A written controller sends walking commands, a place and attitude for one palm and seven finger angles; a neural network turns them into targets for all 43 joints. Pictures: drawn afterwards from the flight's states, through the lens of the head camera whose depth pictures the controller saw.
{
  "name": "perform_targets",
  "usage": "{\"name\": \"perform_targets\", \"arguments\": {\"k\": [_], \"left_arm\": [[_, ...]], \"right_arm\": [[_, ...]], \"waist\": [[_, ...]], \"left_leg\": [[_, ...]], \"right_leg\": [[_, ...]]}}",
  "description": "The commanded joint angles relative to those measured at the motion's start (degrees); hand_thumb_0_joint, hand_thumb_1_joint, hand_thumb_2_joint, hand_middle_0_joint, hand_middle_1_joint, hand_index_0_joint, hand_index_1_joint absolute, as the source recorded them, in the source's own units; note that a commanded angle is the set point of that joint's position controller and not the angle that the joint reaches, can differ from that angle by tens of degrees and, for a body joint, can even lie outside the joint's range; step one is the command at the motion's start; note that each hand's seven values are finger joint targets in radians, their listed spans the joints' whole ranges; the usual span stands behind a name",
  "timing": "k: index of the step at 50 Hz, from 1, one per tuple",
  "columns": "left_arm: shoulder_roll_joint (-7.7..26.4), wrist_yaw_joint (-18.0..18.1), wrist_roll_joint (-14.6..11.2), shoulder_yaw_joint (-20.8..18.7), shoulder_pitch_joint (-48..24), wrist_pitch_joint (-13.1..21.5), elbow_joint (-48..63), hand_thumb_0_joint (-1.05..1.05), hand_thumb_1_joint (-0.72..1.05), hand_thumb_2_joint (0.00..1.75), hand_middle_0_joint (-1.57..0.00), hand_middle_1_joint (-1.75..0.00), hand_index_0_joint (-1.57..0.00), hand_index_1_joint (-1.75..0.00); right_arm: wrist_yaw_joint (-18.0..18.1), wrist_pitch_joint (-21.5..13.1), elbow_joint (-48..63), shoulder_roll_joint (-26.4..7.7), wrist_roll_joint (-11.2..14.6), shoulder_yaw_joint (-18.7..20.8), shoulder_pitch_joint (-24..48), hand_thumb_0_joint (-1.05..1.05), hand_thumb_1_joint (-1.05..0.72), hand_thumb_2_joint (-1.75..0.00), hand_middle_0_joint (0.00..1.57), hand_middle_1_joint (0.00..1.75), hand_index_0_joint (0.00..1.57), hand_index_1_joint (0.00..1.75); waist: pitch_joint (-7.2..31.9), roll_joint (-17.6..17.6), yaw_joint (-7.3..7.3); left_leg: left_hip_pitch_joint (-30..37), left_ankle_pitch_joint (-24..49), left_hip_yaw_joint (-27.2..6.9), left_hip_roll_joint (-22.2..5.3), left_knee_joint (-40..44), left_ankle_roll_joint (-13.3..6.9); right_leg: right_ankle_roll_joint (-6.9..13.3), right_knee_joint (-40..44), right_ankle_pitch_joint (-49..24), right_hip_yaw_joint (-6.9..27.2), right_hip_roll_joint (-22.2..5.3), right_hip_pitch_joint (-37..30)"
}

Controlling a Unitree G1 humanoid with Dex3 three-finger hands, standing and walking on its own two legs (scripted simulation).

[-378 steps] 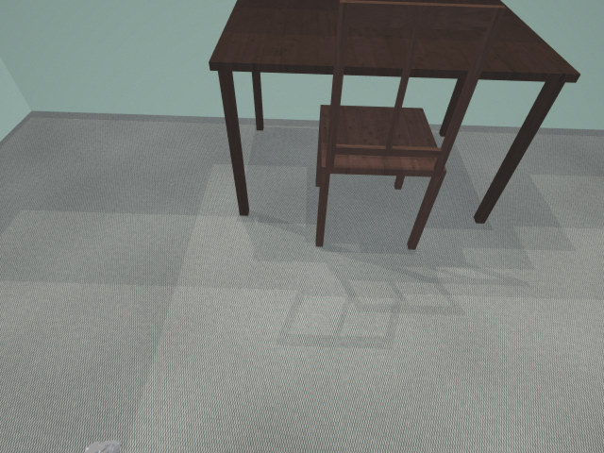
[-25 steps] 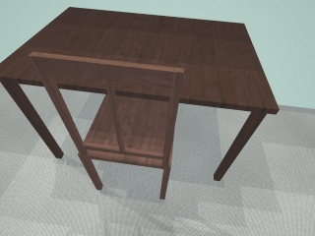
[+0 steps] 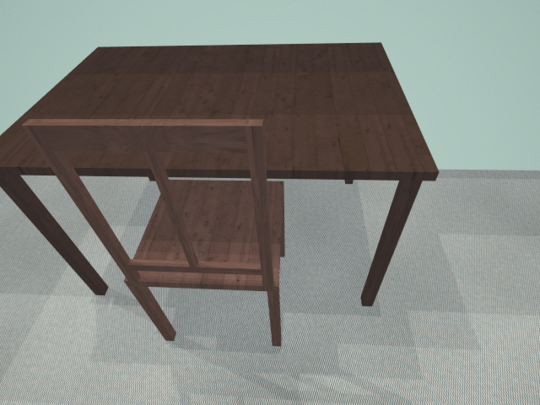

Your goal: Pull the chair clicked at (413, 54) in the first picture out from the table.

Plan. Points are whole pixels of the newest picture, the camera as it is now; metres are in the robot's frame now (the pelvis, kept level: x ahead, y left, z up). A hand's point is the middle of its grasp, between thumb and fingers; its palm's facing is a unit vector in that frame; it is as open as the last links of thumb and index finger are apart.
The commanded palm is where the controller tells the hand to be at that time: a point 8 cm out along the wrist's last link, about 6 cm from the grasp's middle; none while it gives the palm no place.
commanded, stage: come to a stop and stand still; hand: left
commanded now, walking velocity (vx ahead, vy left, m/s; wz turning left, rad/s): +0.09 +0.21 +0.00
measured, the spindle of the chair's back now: (176, 217) +0.50 +0.25 -0.06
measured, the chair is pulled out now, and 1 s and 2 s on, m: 0.00 0.00 0.00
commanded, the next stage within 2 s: look again from close up in 0.90 s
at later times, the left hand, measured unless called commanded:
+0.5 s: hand out of the picture +0.00 +0.23 -0.18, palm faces +0.07 -0.97 -0.23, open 7.4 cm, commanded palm none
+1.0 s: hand out of the picture +0.00 +0.26 -0.18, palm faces +0.00 -0.98 -0.20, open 7.4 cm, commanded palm none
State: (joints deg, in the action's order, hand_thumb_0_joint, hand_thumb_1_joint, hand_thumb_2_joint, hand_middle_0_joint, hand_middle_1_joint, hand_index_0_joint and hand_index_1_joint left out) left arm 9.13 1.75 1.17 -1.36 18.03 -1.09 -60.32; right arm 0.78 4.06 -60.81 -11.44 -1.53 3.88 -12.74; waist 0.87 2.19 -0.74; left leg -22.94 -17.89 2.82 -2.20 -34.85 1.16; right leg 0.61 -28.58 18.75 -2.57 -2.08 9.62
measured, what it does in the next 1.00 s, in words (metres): steps on the spot: left foot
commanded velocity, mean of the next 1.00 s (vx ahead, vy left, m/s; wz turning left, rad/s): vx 0.00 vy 0.03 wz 0.00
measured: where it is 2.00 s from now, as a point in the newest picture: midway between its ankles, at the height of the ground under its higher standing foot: outside the picture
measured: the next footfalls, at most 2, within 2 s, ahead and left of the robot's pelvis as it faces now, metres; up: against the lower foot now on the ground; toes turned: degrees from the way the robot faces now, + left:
left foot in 0.36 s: +0.00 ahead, +0.14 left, +0.00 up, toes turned +4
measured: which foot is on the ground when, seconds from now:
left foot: up 0.00-0.34, down 0.36-1.00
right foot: down 0.00-1.00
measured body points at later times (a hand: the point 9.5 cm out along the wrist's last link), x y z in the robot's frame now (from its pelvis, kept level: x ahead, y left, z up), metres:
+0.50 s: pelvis -0.01 +0.04 -0.01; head +0.01 +0.04 +0.44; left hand -0.01 +0.28 -0.17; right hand +0.07 -0.19 -0.16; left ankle -0.04 +0.14 -0.74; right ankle -0.03 -0.11 -0.74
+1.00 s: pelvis -0.01 +0.08 +0.00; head +0.00 +0.09 +0.45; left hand +0.00 +0.31 -0.16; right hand -0.01 -0.16 -0.15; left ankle -0.04 +0.14 -0.74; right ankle -0.03 -0.11 -0.74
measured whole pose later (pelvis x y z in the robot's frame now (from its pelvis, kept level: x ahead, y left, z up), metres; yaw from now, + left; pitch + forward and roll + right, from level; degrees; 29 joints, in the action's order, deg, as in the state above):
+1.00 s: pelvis -0.01 +0.08 +0.00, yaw -1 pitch -1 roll +0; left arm 10.8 2.0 0.4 0.6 16.0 -1.0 -60.6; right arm 1.4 -0.9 -62.3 -10.6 -1.0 -1.1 -15.6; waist -2.7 -1.2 -0.4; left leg -9.2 -17.3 6.2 3.4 -27.0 -5.0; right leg -3.2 -27.1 15.9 0.5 -7.0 10.3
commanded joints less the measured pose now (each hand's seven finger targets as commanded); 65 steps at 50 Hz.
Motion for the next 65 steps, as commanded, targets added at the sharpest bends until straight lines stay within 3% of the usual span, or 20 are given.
{"name": "perform_targets", "arguments": {"k": [1,3,6,9,11,14,15,16,17,19,21,22,25,26,28,33,38,41,53,65], "left_arm": [[9.09,0.29,-0.11,-1.53,-4.94,2.11,3.34,0.00,0.90,0.90,-0.20,-0.30,-0.20,-0.30],[8.55,0.18,-0.25,-1.59,-1.72,2.51,2.50,0.00,0.90,0.90,-0.20,-0.30,-0.20,-0.30],[8.26,0.60,-0.21,-1.94,3.87,2.74,0.37,0.00,0.90,0.90,-0.20,-0.30,-0.20,-0.30],[8.62,1.15,0.08,-2.44,5.75,2.42,-0.58,0.00,0.90,0.90,-0.20,-0.30,-0.20,-0.30],[8.94,1.39,0.17,-2.61,5.39,2.04,-1.19,0.00,0.90,0.90,-0.20,-0.30,-0.20,-0.30],[8.54,1.35,-0.22,-2.31,1.85,1.72,-1.43,0.00,0.90,0.90,-0.20,-0.30,-0.20,-0.30],[8.03,3.32,0.18,-1.30,6.38,3.57,-1.90,0.00,0.90,0.90,-0.20,-0.30,-0.20,-0.30],[9.91,2.77,0.11,-1.58,3.83,4.07,1.34,0.00,0.90,0.90,-0.20,-0.30,-0.20,-0.30],[10.19,2.47,0.28,-1.88,2.44,3.97,2.22,0.00,0.90,0.90,-0.20,-0.30,-0.20,-0.30],[6.77,2.11,-0.30,-1.27,2.74,3.71,2.81,0.00,0.90,0.90,-0.20,-0.30,-0.20,-0.30],[7.03,1.78,-0.20,-0.67,2.37,3.09,2.72,0.00,0.90,0.90,-0.20,-0.30,-0.20,-0.30],[6.58,1.76,-0.09,-0.36,1.96,2.62,3.05,0.00,0.90,0.90,-0.20,-0.30,-0.20,-0.30],[6.13,1.47,-0.18,0.26,1.37,1.43,3.58,0.00,0.90,0.90,-0.20,-0.30,-0.20,-0.30],[6.38,1.25,-0.20,0.44,0.99,1.11,3.78,0.00,0.90,0.90,-0.20,-0.30,-0.20,-0.30],[6.57,0.97,-0.09,0.47,0.65,0.73,4.53,0.00,0.90,0.90,-0.20,-0.30,-0.20,-0.30],[6.94,0.36,0.03,0.78,0.28,0.53,4.91,0.00,0.90,0.90,-0.20,-0.30,-0.20,-0.30],[7.40,0.30,-0.21,0.74,0.78,1.10,4.39,0.00,0.90,0.90,-0.20,-0.30,-0.20,-0.30],[7.53,0.46,-0.44,0.76,0.89,1.23,3.69,0.00,0.90,0.90,-0.20,-0.30,-0.20,-0.30],[6.32,0.66,-0.63,1.07,1.64,1.15,0.10,0.00,0.90,0.90,-0.20,-0.30,-0.20,-0.30],[4.93,0.89,-0.48,1.17,2.75,1.64,-1.55,0.00,0.90,0.90,-0.20,-0.30,-0.20,-0.30]], "right_arm": [[-1.18,-1.98,2.36,-2.96,0.17,0.01,-3.35,0.00,-0.90,-0.90,0.20,0.30,0.20,0.30],[-1.08,-2.44,2.06,-2.80,0.41,-0.34,-3.74,0.00,-0.90,-0.90,0.20,0.30,0.20,0.30],[-0.28,-2.64,2.97,-3.17,0.63,-0.64,-2.55,0.00,-0.90,-0.90,0.20,0.30,0.20,0.30],[0.23,-2.60,3.65,-2.42,1.06,-0.91,-0.84,0.00,-0.90,-0.90,0.20,0.30,0.20,0.30],[0.47,-2.70,3.61,-1.81,1.33,-1.16,-0.70,0.00,-0.90,-0.90,0.20,0.30,0.20,0.30],[0.79,-3.13,1.47,-0.73,1.32,-1.50,-4.38,0.00,-0.90,-0.90,0.20,0.30,0.20,0.30],[0.16,-4.67,5.18,-3.27,0.63,-1.76,-1.52,0.00,-0.90,-0.90,0.20,0.30,0.20,0.30],[-0.11,-4.42,6.06,-2.00,0.78,-1.75,-5.22,0.00,-0.90,-0.90,0.20,0.30,0.20,0.30],[-0.26,-4.47,6.22,-2.39,0.67,-2.12,-5.73,0.00,-0.90,-0.90,0.20,0.30,0.20,0.30],[0.11,-4.93,6.07,-3.73,0.40,-2.32,-6.37,0.00,-0.90,-0.90,0.20,0.30,0.20,0.30],[0.33,-5.28,5.85,-4.65,0.62,-2.37,-5.69,0.00,-0.90,-0.90,0.20,0.30,0.20,0.30],[0.46,-5.35,5.81,-5.30,0.63,-2.54,-5.54,0.00,-0.90,-0.90,0.20,0.30,0.20,0.30],[0.59,-5.00,6.89,-6.30,0.73,-2.70,-2.90,0.00,-0.90,-0.90,0.20,0.30,0.20,0.30],[0.47,-4.93,7.08,-6.36,0.70,-2.84,-2.00,0.00,-0.90,-0.90,0.20,0.30,0.20,0.30],[0.33,-5.11,7.14,-6.80,0.49,-2.86,-1.40,0.00,-0.90,-0.90,0.20,0.30,0.20,0.30],[0.37,-5.23,6.98,-7.33,0.48,-2.98,-0.64,0.00,-0.90,-0.90,0.20,0.30,0.20,0.30],[0.50,-5.95,5.72,-6.89,0.63,-3.25,-1.58,0.00,-0.90,-0.90,0.20,0.30,0.20,0.30],[0.65,-6.23,4.34,-6.99,0.72,-3.36,-2.42,0.00,-0.90,-0.90,0.20,0.30,0.20,0.30],[0.88,-6.14,-0.41,-5.54,1.07,-3.88,-4.71,0.00,-0.90,-0.90,0.20,0.30,0.20,0.30],[0.88,-6.17,-2.43,-3.50,1.25,-3.70,-5.45,0.00,-0.90,-0.90,0.20,0.30,0.20,0.30]], "waist": [[-9.86,-9.74,2.66],[-8.36,-9.16,1.13],[-3.58,-10.51,-1.09],[-1.39,-11.35,-2.38],[-0.17,-12.67,-2.67],[0.13,-12.67,-0.18],[-1.56,-11.44,-0.85],[3.14,-11.22,1.22],[4.36,-5.58,1.38],[3.30,-1.35,1.26],[2.13,4.81,1.05],[0.44,5.45,0.89],[-4.57,-0.40,0.42],[-6.19,-0.18,0.34],[-6.91,2.88,0.08],[-7.14,1.59,-0.13],[-2.75,-1.39,-0.02],[-0.74,-0.31,0.16],[-4.56,-2.10,0.12],[-4.48,-2.75,0.37]], "left_leg": [[-1.93,1.18,-2.71,0.27,-11.93,0.29],[-3.21,1.33,-1.93,0.49,-12.09,0.93],[-5.67,-2.38,-2.06,0.52,-11.63,1.73],[-4.25,-6.17,-1.65,0.56,-7.29,1.85],[-0.74,-6.39,-1.20,0.97,-2.97,1.57],[10.67,3.04,0.09,1.92,10.17,1.03],[7.70,3.24,0.15,0.86,1.98,0.31],[6.80,-1.03,-0.39,0.34,2.49,-1.70],[8.78,0.16,0.44,-0.13,5.36,-1.74],[10.17,16.49,-2.38,-3.72,5.22,-2.76],[12.90,32.38,-4.03,-4.54,4.20,-3.36],[12.62,37.81,-5.00,-5.64,4.74,-4.27],[8.72,23.56,-5.63,-4.87,7.82,-4.50],[7.22,16.92,-6.02,-4.40,9.78,-4.43],[5.95,13.32,-7.37,-4.62,13.10,-4.50],[6.12,4.26,-8.84,-4.83,18.02,-4.55],[10.58,13.76,-7.16,-3.96,15.91,-4.29],[13.67,21.04,-6.12,-3.91,14.53,-3.84],[11.66,17.16,-5.54,-3.48,15.81,-3.73],[12.33,14.65,-4.19,-2.96,15.14,-3.64]], "right_leg": [[5.76,22.17,5.61,13.38,-12.84,9.67],[5.48,18.65,-6.98,9.99,-12.70,3.81],[7.70,12.36,-29.53,10.28,-15.16,-7.32],[9.23,8.13,-42.38,10.72,-16.37,-11.14],[9.38,6.71,-44.07,10.74,-16.23,-10.41],[6.26,4.70,-36.25,8.27,-12.69,-4.02],[2.94,0.17,-53.59,10.46,-10.09,-4.29],[2.87,0.99,-43.97,8.88,-11.26,-5.71],[3.40,-0.63,-39.04,7.92,-10.28,-5.34],[2.71,-3.20,-29.59,4.44,-6.51,-1.52],[1.92,-4.63,-22.46,1.76,-4.61,0.25],[1.14,-4.52,-16.84,0.66,-3.13,0.72],[0.44,-1.08,-8.08,1.14,-2.42,1.87],[0.35,-0.28,-5.77,1.62,-2.35,2.65],[0.11,-0.82,-3.73,1.26,-1.93,2.44],[-0.14,0.32,-3.60,1.45,-2.10,3.17],[-0.17,1.72,-8.65,2.36,-3.46,1.23],[-0.44,1.48,-11.01,2.31,-3.95,0.51],[-0.53,3.22,-11.14,2.37,-4.43,-0.37],[-0.72,4.51,-13.19,3.03,-4.58,0.24]]}}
